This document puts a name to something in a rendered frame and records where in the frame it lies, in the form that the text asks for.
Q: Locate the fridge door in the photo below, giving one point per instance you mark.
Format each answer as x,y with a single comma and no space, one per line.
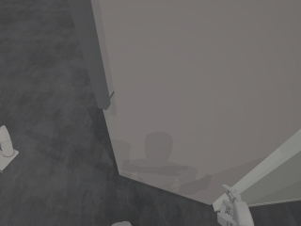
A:
204,90

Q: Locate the handle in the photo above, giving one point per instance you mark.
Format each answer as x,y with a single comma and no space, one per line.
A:
84,22

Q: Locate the left robot hand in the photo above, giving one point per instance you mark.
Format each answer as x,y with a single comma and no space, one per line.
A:
8,154

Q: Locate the right robot hand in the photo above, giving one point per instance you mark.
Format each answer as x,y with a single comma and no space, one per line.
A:
239,213

